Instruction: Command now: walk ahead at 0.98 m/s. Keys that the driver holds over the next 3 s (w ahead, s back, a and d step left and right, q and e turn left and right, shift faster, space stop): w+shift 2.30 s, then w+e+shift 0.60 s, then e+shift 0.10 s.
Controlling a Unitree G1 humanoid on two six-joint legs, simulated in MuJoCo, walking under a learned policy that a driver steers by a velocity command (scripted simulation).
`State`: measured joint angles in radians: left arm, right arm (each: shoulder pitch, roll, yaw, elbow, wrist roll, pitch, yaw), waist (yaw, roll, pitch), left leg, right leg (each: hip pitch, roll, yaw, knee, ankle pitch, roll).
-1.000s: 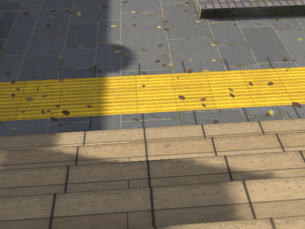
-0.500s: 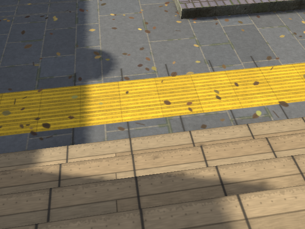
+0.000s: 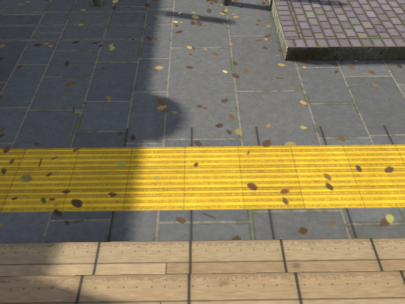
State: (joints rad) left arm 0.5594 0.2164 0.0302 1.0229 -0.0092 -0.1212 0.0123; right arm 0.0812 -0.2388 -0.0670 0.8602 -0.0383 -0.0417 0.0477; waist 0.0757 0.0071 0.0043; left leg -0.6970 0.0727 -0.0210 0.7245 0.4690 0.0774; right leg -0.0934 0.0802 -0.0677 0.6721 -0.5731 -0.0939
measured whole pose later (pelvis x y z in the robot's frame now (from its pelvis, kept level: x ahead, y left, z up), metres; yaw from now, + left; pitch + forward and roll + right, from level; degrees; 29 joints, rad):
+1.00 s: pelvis +0.80 -0.01 -0.57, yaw +1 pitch -1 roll +1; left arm 0.21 0.20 0.04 0.98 0.06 -0.04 0.02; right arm 0.51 -0.19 -0.01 1.12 -0.04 -0.08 0.00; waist -0.01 0.00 -0.02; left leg -0.27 -0.07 0.07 0.93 -0.64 0.07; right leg -0.78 -0.01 0.11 1.35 -0.24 -0.06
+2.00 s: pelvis +1.74 -0.08 -0.88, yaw +0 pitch +0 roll +1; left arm 0.11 0.23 0.05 0.90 0.04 -0.09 -0.02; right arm 0.39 -0.23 -0.05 1.00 0.00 -0.10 0.01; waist -0.02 0.02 0.04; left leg -0.21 -0.02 -0.02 1.24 -0.35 0.12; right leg -0.43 0.01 -0.08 0.64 -0.21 -0.08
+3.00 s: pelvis +2.68 -0.17 -0.88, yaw -30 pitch -1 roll -1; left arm 0.39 0.31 0.08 0.89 0.01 -0.02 0.00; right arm 0.08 -0.20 0.00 0.68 -0.05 -0.09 -0.01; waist 0.04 -0.01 0.07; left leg -0.56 0.10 -0.11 1.33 -0.39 -0.05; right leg -0.25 0.23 -0.01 0.52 -0.25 -0.20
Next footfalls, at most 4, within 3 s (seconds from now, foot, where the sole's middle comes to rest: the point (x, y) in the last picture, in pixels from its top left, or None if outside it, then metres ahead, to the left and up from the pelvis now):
0.16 left None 0.18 0.08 -0.92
0.48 right None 0.48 -0.08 -1.10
0.82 left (206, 296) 0.76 0.07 -1.28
1.18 right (247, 259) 1.05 -0.13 -1.46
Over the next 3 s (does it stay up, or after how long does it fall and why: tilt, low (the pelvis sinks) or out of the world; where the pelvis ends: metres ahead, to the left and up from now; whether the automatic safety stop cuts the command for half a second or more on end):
stays up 2.68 -0.17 -0.88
